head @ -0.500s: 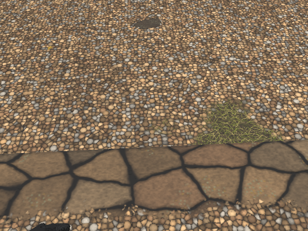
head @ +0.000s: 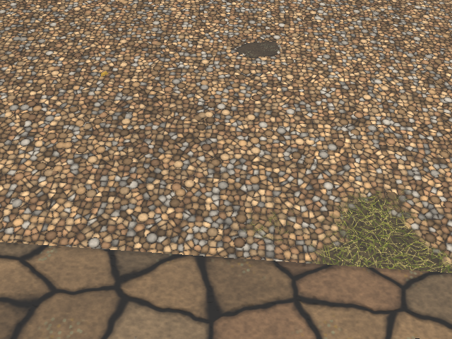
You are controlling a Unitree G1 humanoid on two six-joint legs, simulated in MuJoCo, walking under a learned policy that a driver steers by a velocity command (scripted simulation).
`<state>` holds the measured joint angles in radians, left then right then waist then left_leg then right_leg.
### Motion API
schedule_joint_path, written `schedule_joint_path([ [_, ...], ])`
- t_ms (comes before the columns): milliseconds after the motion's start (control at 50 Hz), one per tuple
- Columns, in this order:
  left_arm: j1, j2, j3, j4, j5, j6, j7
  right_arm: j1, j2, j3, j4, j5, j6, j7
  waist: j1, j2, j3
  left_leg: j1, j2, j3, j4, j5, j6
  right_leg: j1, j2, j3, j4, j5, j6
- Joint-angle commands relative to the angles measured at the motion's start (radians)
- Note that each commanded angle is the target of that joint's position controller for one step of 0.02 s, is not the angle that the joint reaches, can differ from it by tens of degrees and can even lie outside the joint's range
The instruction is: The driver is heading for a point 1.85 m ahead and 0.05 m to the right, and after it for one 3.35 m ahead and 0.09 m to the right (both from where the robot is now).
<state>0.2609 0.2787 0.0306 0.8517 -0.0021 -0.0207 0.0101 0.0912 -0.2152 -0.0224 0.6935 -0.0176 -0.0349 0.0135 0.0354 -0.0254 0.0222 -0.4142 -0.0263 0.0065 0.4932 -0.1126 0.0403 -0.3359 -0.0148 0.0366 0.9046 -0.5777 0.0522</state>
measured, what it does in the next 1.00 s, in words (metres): steps on the spot: right foot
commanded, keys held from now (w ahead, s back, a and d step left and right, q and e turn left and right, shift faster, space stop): no key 1.00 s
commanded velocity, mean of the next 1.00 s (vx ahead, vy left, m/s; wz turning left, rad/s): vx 0.02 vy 0.00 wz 0.01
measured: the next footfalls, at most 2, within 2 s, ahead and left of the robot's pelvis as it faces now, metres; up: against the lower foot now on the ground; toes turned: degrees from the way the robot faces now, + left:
right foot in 0.16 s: +0.07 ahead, -0.15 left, +0.00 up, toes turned +0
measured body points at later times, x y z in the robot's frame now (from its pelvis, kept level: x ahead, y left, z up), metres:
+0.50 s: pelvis +0.05 -0.03 +0.00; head +0.06 -0.03 +0.45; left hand +0.11 +0.23 -0.14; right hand +0.15 -0.28 -0.13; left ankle +0.09 +0.10 -0.73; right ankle +0.03 -0.15 -0.73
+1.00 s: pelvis +0.06 -0.03 +0.00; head +0.07 -0.03 +0.45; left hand +0.08 +0.21 -0.15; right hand +0.13 -0.28 -0.15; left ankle +0.09 +0.10 -0.73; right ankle +0.03 -0.15 -0.73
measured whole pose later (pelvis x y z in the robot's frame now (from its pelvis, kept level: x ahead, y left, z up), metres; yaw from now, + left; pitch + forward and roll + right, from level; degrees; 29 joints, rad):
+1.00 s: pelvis +0.06 -0.03 +0.00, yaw +1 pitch -2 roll +0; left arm 0.26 0.19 0.02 1.07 0.00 -0.01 0.04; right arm 0.16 -0.21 -0.04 1.08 0.00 0.02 -0.04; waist 0.00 0.00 0.04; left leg -0.25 0.01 -0.02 0.51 -0.23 -0.01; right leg -0.14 -0.01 0.00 0.49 -0.32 0.01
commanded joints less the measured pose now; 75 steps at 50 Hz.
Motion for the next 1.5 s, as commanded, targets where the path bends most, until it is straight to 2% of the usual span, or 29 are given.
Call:
schedule_joint_path([
  [20, 0.073, 0.086, 0.027, -0.028, 0.006, 0.041, 0.025, -0.027, -0.153, -0.042, -0.039, -0.008, 0.006, -0.003, 0.01, 0.165, -0.113, 0.114, 0.25, -0.274, -0.212, 0.096, 0.174, -0.042, -0.056, 0.02, -0.011, 0.065, 0.031],
  [60, 0.093, 0.055, 0.021, -0.005, 0.011, 0.042, 0.03, -0.04, -0.136, -0.04, -0.027, -0.013, 0.009, -0.009, 0.015, 0.174, -0.12, 0.056, 0.208, -0.203, -0.22, 0.046, 0.164, 0.056, -0.041, -0.006, -0.107, 0.152, 0.026],
  [100, 0.08, 0.044, 0.02, 0.005, 0.011, 0.038, 0.027, -0.036, -0.123, -0.036, -0.008, -0.006, 0.012, -0.015, 0.012, 0.162, -0.128, 0.047, 0.196, -0.182, -0.212, -0.052, 0.156, 0.12, -0.034, -0.02, -0.222, 0.274, 0.011],
  [140, 0.066, 0.038, 0.018, 0.01, 0.023, 0.034, 0.022, -0.026, -0.104, -0.029, 0.012, 0.003, 0.016, -0.017, 0.017, 0.144, -0.111, 0.014, 0.166, -0.167, -0.199, -0.239, 0.113, 0.199, -0.021, -0.037, -0.361, 0.387, -0.013],
  [160, 0.048, 0.051, 0.018, 0.001, 0.036, 0.033, 0.021, 0.008, -0.085, -0.022, 0.034, 0.002, 0.015, -0.016, 0.011, 0.119, -0.087, -0.008, 0.143, -0.163, -0.194, -0.338, 0.065, 0.218, -0.045, -0.007, -0.411, 0.427, -0.032],
  [180, 0.029, 0.09, 0.023, -0.015, 0.036, 0.032, 0.024, 0.029, -0.086, -0.021, 0.045, -0.003, 0.014, -0.015, -0.011, 0.073, -0.04, -0.018, 0.108, -0.145, -0.163, -0.397, 0.023, 0.186, -0.094, 0.042, -0.46, 0.395, -0.058],
  [200, 0.001, 0.148, 0.041, -0.002, 0.018, 0.032, 0.028, 0.06, -0.097, -0.029, 0.048, 0.001, 0.013, -0.015, -0.056, -0.041, 0.004, 0.022, 0.053, -0.086, -0.143, -0.337, -0.006, 0.075, -0.088, 0.037, -0.461, 0.227, -0.084],
  [220, -0.011, 0.107, 0.035, 0.001, 0.016, 0.025, 0.025, 0.032, -0.109, -0.031, 0.054, -0.002, 0.014, -0.021, -0.033, -0.057, 0.019, 0.108, 0.039, -0.059, -0.092, -0.263, -0.021, -0.02, -0.072, 0.041, -0.503, 0.119, -0.083],
  [240, -0.021, 0.075, 0.025, 0.008, 0.022, 0.017, 0.025, 0.028, -0.108, -0.034, 0.057, 0.003, 0.014, -0.026, -0.04, -0.071, 0.018, 0.153, 0.04, -0.054, -0.065, -0.21, -0.017, -0.05, -0.071, 0.043, -0.526, 0.114, -0.072],
  [260, -0.033, 0.063, 0.021, 0.011, 0.024, 0.008, 0.024, 0.036, -0.099, -0.034, 0.068, 0.005, 0.018, -0.031, -0.045, -0.076, 0.014, 0.175, 0.046, -0.056, -0.052, -0.169, -0.01, -0.052, -0.066, 0.038, -0.53, 0.157, -0.06],
  [340, -0.007, 0.062, 0.019, 0.04, 0.011, -0.013, 0.022, 0.064, -0.093, -0.037, 0.109, 0.005, 0.019, -0.032, -0.036, -0.031, -0.023, 0.199, 0.048, -0.051, -0.026, -0.017, 0.001, 0.021, -0.055, 0.022, -0.488, 0.307, -0.051],
  [460, 0.012, 0.054, 0.016, 0.079, 0.007, -0.007, 0.025, 0.078, -0.094, -0.041, 0.169, 0.013, 0.025, -0.037, -0.027, 0.017, -0.041, 0.231, 0.052, -0.046, -0.006, 0.104, -0.005, 0.068, -0.039, 0.004, -0.463, 0.426, -0.058],
  [580, 0.013, 0.041, 0.013, 0.114, 0.005, -0.001, 0.025, 0.085, -0.101, -0.044, 0.227, 0.017, 0.036, -0.048, -0.03, 0.029, -0.03, 0.252, 0.055, -0.046, -0.007, 0.133, -0.01, 0.084, -0.028, -0.008, -0.47, 0.469, -0.059],
  [740, 0.019, 0.026, 0.009, 0.157, 0.006, 0.003, 0.025, 0.075, -0.102, -0.043, 0.29, 0.019, 0.046, -0.056, -0.033, 0.022, -0.011, 0.26, 0.055, -0.044, -0.021, 0.113, -0.016, 0.093, -0.018, -0.019, -0.492, 0.457, -0.058],
  [1020, 0.058, 0.006, 0.0, 0.209, 0.007, 0.004, 0.03, 0.08, -0.088, -0.034, 0.371, 0.019, 0.048, -0.058, -0.036, 0.023, 0.02, 0.246, 0.05, -0.038, -0.05, 0.037, -0.022, 0.082, -0.009, -0.029, -0.521, 0.378, -0.057],
  [1500, 0.142, -0.027, -0.011, 0.243, 0.004, 0.003, 0.033, 0.14, -0.063, -0.015, 0.421, 0.021, 0.045, -0.061, -0.038, 0.025, 0.039, 0.224, 0.047, -0.035, -0.06, 0.003, -0.023, 0.067, -0.003, -0.035, -0.53, 0.352, -0.059],
])
Keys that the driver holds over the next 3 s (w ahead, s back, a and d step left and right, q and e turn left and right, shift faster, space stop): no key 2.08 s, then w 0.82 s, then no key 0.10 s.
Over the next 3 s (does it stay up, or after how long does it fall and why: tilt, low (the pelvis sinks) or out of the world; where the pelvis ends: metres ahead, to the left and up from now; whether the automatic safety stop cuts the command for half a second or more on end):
stays up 0.44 -0.06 0.01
